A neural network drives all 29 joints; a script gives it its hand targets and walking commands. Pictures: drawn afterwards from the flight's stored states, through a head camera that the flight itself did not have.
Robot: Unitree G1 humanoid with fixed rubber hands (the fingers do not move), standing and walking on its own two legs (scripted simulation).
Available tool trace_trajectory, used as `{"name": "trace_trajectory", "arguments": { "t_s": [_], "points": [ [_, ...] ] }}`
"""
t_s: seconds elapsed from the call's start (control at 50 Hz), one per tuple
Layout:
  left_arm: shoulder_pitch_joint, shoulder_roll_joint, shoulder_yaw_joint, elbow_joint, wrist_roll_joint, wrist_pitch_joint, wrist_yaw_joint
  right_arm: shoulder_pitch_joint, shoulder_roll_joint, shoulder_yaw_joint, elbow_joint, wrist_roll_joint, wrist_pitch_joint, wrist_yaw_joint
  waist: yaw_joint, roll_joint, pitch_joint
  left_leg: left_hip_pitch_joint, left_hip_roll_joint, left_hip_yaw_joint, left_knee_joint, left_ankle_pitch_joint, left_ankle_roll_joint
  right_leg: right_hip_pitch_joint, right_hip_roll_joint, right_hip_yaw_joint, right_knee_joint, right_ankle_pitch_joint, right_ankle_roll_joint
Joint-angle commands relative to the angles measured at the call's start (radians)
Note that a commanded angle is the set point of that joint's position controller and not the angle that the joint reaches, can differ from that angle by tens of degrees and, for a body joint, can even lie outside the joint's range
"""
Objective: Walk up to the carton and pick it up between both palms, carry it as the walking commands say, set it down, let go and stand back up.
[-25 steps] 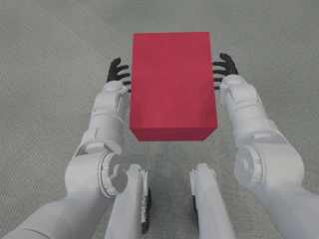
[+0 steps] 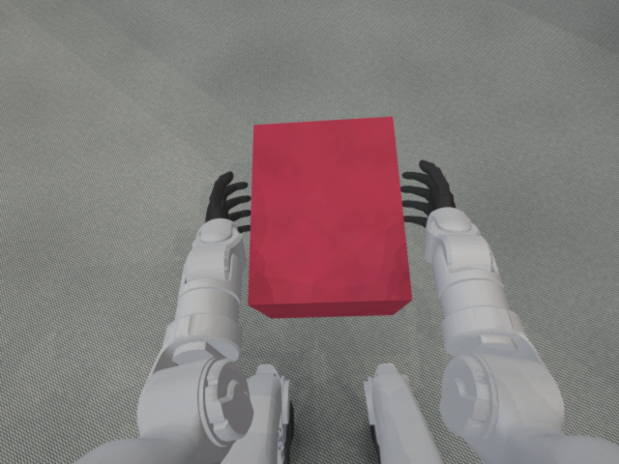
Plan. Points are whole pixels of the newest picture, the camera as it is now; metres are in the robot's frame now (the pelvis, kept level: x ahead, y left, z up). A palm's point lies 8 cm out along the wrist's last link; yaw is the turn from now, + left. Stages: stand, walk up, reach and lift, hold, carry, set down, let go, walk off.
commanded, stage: reach and lift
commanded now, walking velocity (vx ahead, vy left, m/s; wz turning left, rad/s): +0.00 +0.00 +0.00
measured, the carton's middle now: (327, 225) +0.45 -0.01 -0.11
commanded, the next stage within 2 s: none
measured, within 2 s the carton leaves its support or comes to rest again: neither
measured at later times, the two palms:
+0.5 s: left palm (211, 222) +0.39 +0.13 +0.05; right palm (469, 210) +0.39 -0.16 +0.06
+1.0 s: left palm (183, 205) +0.37 +0.13 +0.13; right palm (506, 191) +0.36 -0.17 +0.14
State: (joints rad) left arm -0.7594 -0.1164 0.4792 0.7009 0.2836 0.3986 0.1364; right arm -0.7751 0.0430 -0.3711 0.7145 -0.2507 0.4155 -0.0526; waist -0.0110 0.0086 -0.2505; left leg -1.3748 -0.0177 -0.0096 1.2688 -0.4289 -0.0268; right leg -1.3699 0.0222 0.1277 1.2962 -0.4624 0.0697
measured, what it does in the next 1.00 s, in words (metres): rises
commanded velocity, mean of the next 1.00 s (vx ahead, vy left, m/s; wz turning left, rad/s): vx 0.00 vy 0.00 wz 0.00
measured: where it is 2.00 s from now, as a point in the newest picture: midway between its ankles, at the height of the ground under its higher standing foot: (333, 458)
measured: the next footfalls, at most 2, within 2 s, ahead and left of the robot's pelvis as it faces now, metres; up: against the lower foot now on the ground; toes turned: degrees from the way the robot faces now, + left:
none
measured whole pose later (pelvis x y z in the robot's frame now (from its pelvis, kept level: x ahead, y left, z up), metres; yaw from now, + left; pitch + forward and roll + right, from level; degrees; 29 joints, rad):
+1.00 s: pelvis +0.02 +0.00 +0.10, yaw -2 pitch +7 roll +0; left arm -0.54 -0.17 0.45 0.62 0.28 0.52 0.12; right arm -0.56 0.09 -0.37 0.63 -0.25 0.54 0.02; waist -0.01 0.01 -0.13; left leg -0.60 0.01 -0.01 0.77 -0.30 -0.02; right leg -0.60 0.02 0.13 0.78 -0.31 0.06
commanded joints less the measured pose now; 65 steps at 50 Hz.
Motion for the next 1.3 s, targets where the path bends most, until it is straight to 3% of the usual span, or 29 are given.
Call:
{"name": "trace_trajectory", "arguments": {
  "t_s": [0.0, 0.08, 0.1, 0.16, 0.2, 0.22, 0.26, 0.3, 0.36, 0.44, 0.54, 0.56, 0.62, 0.64, 0.68, 0.7, 0.76, 0.8, 0.84, 0.86, 0.94, 0.96, 1.06, 1.1, 1.14, 1.16, 1.18, 1.2, 1.28],
  "points": [
    [-0.530, -1.077, -0.581, -0.049, -0.248, -0.038, -0.350, -0.540, 1.143, 0.467, -0.052, 0.203, -0.052, 0.314, 0.050, -0.037, -0.797, 0.663, -0.135, -0.004, -0.225, 0.385, -0.005, 0.492, 0.156, -0.158, -0.221, 0.334, -0.043],
    [-0.505, -1.066, -0.566, -0.043, -0.237, -0.036, -0.345, -0.529, 1.148, 0.468, -0.055, 0.207, -0.044, 0.323, 0.059, -0.046, -0.702, 0.685, -0.130, -0.016, -0.274, 0.329, 0.000, 0.510, 0.152, -0.149, -0.268, 0.291, -0.045],
    [-0.492, -1.062, -0.550, -0.028, -0.231, -0.032, -0.345, -0.542, 1.144, 0.469, -0.055, 0.208, -0.041, 0.326, 0.074, -0.049, -0.678, 0.683, -0.131, -0.013, -0.287, 0.304, 0.004, 0.522, 0.152, -0.146, -0.280, 0.271, -0.045],
    [-0.438, -1.037, -0.497, 0.035, -0.194, -0.018, -0.350, -0.494, 1.139, 0.421, 0.009, 0.174, -0.023, 0.328, 0.068, -0.070, -0.555, 0.664, -0.125, -0.013, -0.323, 0.244, 0.012, 0.516, 0.148, -0.142, -0.320, 0.227, -0.044],
    [-0.455, -1.034, -0.501, -0.001, -0.191, -0.018, -0.354, -0.480, 1.150, 0.420, 0.014, 0.170, -0.020, 0.330, 0.073, -0.049, -0.556, 0.684, -0.125, -0.011, -0.344, 0.245, 0.013, 0.564, 0.144, -0.134, -0.340, 0.235, -0.048],
    [-0.469, -1.048, -0.509, -0.014, -0.193, -0.019, -0.357, -0.446, 1.151, 0.405, 0.035, 0.158, -0.016, 0.330, 0.056, -0.050, -0.546, 0.683, -0.125, -0.006, -0.350, 0.243, 0.012, 0.582, 0.144, -0.129, -0.357, 0.238, -0.050],
    [-0.473, -1.025, -0.494, -0.008, -0.187, -0.014, -0.362, -0.459, 1.147, 0.394, 0.037, 0.155, -0.011, 0.331, 0.056, -0.065, -0.530, 0.716, -0.120, -0.008, -0.370, 0.224, 0.014, 0.586, 0.146, -0.136, -0.375, 0.220, -0.047],
    [-0.482, -1.045, -0.519, -0.046, -0.194, -0.013, -0.362, -0.463, 1.164, 0.408, 0.012, 0.169, -0.016, 0.336, 0.068, -0.025, -0.554, 0.764, -0.117, -0.013, -0.392, 0.271, 0.009, 0.623, 0.142, -0.134, -0.386, 0.261, -0.050],
    [-0.483, -1.040, -0.519, -0.063, -0.198, -0.008, -0.369, -0.451, 1.175, 0.410, 0.023, 0.164, -0.004, 0.339, 0.063, -0.054, -0.550, 0.789, -0.115, -0.006, -0.413, 0.270, 0.013, 0.672, 0.143, -0.128, -0.420, 0.264, -0.046],
    [-0.468, -1.071, -0.548, -0.086, -0.212, 0.002, -0.372, -0.500, 1.185, 0.461, -0.057, 0.202, -0.005, 0.341, 0.090, -0.043, -0.598, 0.877, -0.113, -0.013, -0.448, 0.311, 0.015, 0.744, 0.140, -0.124, -0.453, 0.295, -0.041],
    [-0.459, -1.061, -0.527, -0.081, -0.190, 0.022, -0.370, -0.472, 1.181, 0.433, -0.018, 0.180, 0.017, 0.352, 0.087, -0.038, -0.510, 0.900, -0.104, -0.020, -0.505, 0.268, 0.013, 0.758, 0.136, -0.123, -0.505, 0.252, -0.045],
    [-0.435, -1.077, -0.532, -0.064, -0.191, 0.029, -0.372, -0.440, 1.172, 0.422, -0.005, 0.171, 0.020, 0.353, 0.069, -0.041, -0.488, 0.921, -0.101, -0.022, -0.513, 0.268, 0.012, 0.760, 0.134, -0.123, -0.517, 0.252, -0.046],
    [-0.413, -1.059, -0.517, -0.062, -0.179, 0.042, -0.373, -0.410, 1.165, 0.403, 0.013, 0.158, 0.035, 0.361, 0.083, -0.031, -0.445, 0.940, -0.098, -0.020, -0.546, 0.270, 0.010, 0.785, 0.129, -0.121, -0.548, 0.252, -0.046],
    [-0.412, -1.065, -0.533, -0.092, -0.187, 0.042, -0.371, -0.376, 1.173, 0.407, 0.017, 0.153, 0.039, 0.363, 0.067, -0.034, -0.457, 0.975, -0.097, -0.023, -0.557, 0.310, 0.007, 0.815, 0.134, -0.122, -0.559, 0.287, -0.047],
    [-0.365, -1.053, -0.523, -0.082, -0.176, 0.054, -0.371, -0.349, 1.170, 0.403, 0.021, 0.155, 0.049, 0.365, 0.084, -0.016, -0.437, 0.986, -0.095, -0.019, -0.574, 0.318, 0.007, 0.849, 0.127, -0.117, -0.580, 0.294, -0.048],
    [-0.380, -1.063, -0.547, -0.102, -0.189, 0.055, -0.373, -0.356, 1.168, 0.416, -0.012, 0.161, 0.046, 0.365, 0.064, -0.037, -0.462, 1.022, -0.093, -0.024, -0.583, 0.334, 0.008, 0.868, 0.129, -0.117, -0.593, 0.309, -0.044],
    [-0.349, -1.045, -0.532, -0.086, -0.178, 0.068, -0.369, -0.357, 1.153, 0.422, -0.019, 0.167, 0.054, 0.365, 0.094, -0.017, -0.402, 1.037, -0.086, -0.029, -0.610, 0.333, 0.010, 0.885, 0.120, -0.109, -0.627, 0.300, -0.046],
    [-0.352, -1.057, -0.554, -0.092, -0.188, 0.072, -0.366, -0.354, 1.137, 0.434, -0.042, 0.167, 0.057, 0.366, 0.084, -0.009, -0.360, 1.046, -0.083, -0.030, -0.628, 0.335, 0.010, 0.904, 0.114, -0.107, -0.643, 0.306, -0.046],
    [-0.352, -1.057, -0.580, -0.131, -0.200, 0.082, -0.363, -0.371, 1.155, 0.471, -0.081, 0.192, 0.067, 0.367, 0.104, -0.021, -0.398, 1.103, -0.083, -0.030, -0.647, 0.355, 0.009, 0.954, 0.118, -0.105, -0.664, 0.318, -0.044],
    [-0.336, -1.067, -0.586, -0.121, -0.204, 0.092, -0.361, -0.348, 1.145, 0.474, -0.083, 0.185, 0.074, 0.365, 0.091, -0.032, -0.379, 1.124, -0.081, -0.033, -0.658, 0.356, 0.007, 0.964, 0.121, -0.107, -0.676, 0.317, -0.043],
    [-0.330, -1.063, -0.580, -0.122, -0.203, 0.117, -0.355, -0.367, 1.141, 0.502, -0.100, 0.204, 0.098, 0.371, 0.113, -0.007, -0.305, 1.130, -0.078, -0.030, -0.690, 0.301, 0.012, 0.986, 0.107, -0.101, -0.705, 0.263, -0.045],
    [-0.335, -1.066, -0.576, -0.119, -0.199, 0.127, -0.355, -0.345, 1.133, 0.482, -0.075, 0.189, 0.111, 0.373, 0.103, -0.017, -0.278, 1.135, -0.074, -0.031, -0.701, 0.275, 0.010, 0.983, 0.108, -0.104, -0.714, 0.240, -0.048],
    [-0.350, -1.073, -0.605, -0.153, -0.227, 0.155, -0.355, -0.326, 1.136, 0.498, -0.089, 0.207, 0.140, 0.380, 0.093, -0.007, -0.292, 1.206, -0.071, -0.037, -0.734, 0.318, 0.008, 1.052, 0.106, -0.103, -0.740, 0.279, -0.048],
    [-0.302, -1.064, -0.600, -0.148, -0.218, 0.172, -0.354, -0.309, 1.129, 0.503, -0.103, 0.213, 0.154, 0.382, 0.111, 0.007, -0.277, 1.217, -0.069, -0.035, -0.745, 0.346, 0.007, 1.080, 0.105, -0.101, -0.754, 0.306, -0.048],
    [-0.300, -1.070, -0.613, -0.154, -0.235, 0.183, -0.352, -0.316, 1.137, 0.530, -0.137, 0.229, 0.164, 0.381, 0.103, -0.017, -0.273, 1.256, -0.069, -0.038, -0.758, 0.368, 0.014, 1.103, 0.102, -0.097, -0.769, 0.327, -0.040],
    [-0.282, -1.080, -0.616, -0.151, -0.242, 0.191, -0.352, -0.341, 1.140, 0.557, -0.174, 0.242, 0.168, 0.381, 0.117, -0.024, -0.296, 1.280, -0.070, -0.039, -0.765, 0.388, 0.014, 1.133, 0.104, -0.097, -0.772, 0.343, -0.039],
    [-0.262, -1.050, -0.587, -0.125, -0.217, 0.198, -0.353, -0.294, 1.120, 0.520, -0.124, 0.217, 0.179, 0.380, 0.119, -0.015, -0.222, 1.235, -0.067, -0.038, -0.770, 0.367, 0.016, 1.112, 0.099, -0.091, -0.783, 0.325, -0.042],
    [-0.283, -1.069, -0.604, -0.142, -0.235, 0.203, -0.354, -0.346, 1.130, 0.558, -0.176, 0.244, 0.181, 0.382, 0.122, -0.011, -0.246, 1.280, -0.067, -0.038, -0.777, 0.370, 0.017, 1.133, 0.098, -0.091, -0.786, 0.325, -0.041],
    [-0.267, -1.074, -0.621, -0.171, -0.247, 0.232, -0.354, -0.295, 1.135, 0.572, -0.180, 0.252, 0.214, 0.384, 0.120, -0.019, -0.213, 1.321, -0.057, -0.047, -0.802, 0.389, 0.016, 1.155, 0.099, -0.089, -0.805, 0.334, -0.041]
  ]
}}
